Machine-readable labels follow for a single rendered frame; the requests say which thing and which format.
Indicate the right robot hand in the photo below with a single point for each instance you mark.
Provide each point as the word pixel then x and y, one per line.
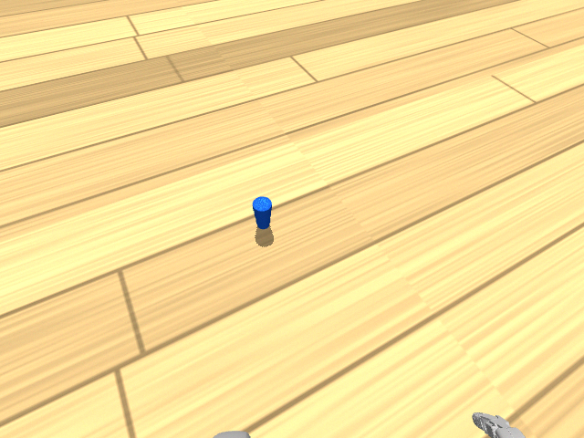
pixel 495 426

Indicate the cup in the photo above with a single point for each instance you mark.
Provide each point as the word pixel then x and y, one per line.
pixel 262 207

